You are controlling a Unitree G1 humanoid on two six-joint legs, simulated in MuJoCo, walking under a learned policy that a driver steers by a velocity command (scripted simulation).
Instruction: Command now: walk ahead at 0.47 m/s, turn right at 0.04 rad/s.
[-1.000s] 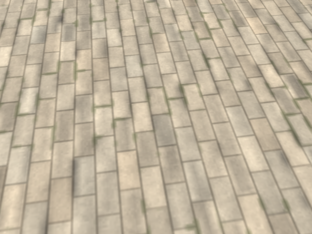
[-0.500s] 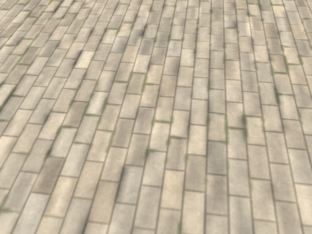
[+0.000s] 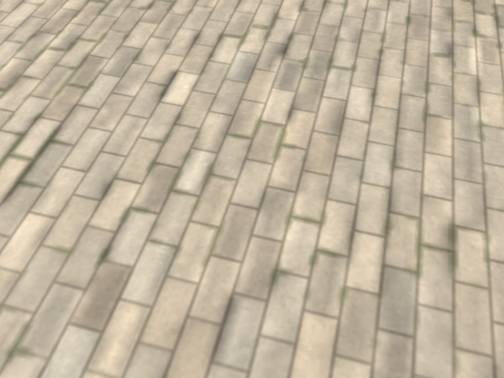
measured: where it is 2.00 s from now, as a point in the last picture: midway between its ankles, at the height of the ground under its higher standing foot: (305, 359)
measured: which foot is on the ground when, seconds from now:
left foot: down 0.00-0.46, up 0.48-0.94, down 0.96-1.00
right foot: up 0.00-0.42, down 0.44-0.96, up 0.98-1.00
